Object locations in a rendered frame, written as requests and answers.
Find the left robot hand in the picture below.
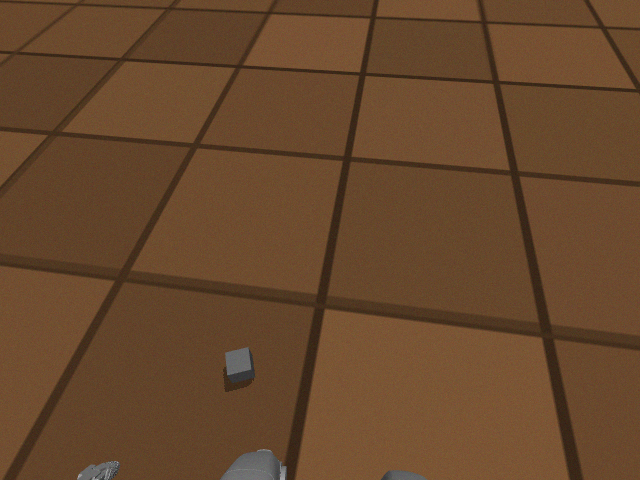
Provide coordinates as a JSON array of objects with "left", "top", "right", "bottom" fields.
[{"left": 77, "top": 461, "right": 120, "bottom": 480}]

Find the cube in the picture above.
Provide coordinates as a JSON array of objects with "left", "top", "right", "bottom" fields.
[{"left": 225, "top": 347, "right": 255, "bottom": 383}]

